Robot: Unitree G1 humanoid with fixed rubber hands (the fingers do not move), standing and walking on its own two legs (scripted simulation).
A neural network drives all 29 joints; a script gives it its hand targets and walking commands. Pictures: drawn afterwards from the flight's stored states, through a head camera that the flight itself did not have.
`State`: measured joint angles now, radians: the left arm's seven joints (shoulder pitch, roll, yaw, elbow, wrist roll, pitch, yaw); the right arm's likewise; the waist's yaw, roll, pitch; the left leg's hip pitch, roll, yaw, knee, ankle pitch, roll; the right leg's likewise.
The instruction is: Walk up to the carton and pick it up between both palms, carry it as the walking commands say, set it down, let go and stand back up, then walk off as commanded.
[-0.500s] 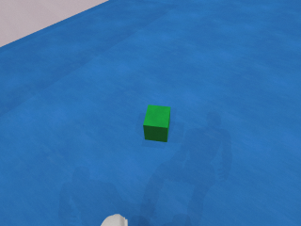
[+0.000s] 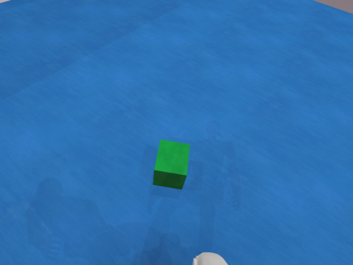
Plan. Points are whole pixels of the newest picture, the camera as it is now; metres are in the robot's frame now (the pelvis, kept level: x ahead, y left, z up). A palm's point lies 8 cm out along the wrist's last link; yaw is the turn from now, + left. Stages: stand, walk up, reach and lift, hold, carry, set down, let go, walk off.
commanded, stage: walk up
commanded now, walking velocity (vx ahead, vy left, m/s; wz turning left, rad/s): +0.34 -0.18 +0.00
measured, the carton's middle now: (171, 164) +0.73 -0.06 -0.68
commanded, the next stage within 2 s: none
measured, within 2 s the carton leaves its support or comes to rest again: neither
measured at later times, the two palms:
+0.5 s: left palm (101, 252) +0.17 +0.16 -0.11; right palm (291, 252) +0.18 -0.34 -0.15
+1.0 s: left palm (92, 248) +0.19 +0.19 -0.16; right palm (262, 221) +0.25 -0.27 -0.13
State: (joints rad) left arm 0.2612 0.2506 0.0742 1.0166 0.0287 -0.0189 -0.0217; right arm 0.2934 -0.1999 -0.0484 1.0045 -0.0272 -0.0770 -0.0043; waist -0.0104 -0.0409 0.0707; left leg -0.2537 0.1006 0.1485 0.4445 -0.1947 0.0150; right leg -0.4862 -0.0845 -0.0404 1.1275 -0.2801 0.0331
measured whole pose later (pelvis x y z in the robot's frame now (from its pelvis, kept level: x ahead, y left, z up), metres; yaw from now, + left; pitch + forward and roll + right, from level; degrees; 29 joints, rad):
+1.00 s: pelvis +0.20 -0.03 +0.00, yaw +0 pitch -1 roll -1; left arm 0.29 0.18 0.04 1.10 0.02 0.02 0.02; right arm 0.20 -0.15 -0.02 1.04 -0.01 0.00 -0.03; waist 0.00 -0.05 0.02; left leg -0.23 0.01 0.10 0.40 -0.15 0.04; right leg -0.19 -0.04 -0.04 0.47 -0.31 0.01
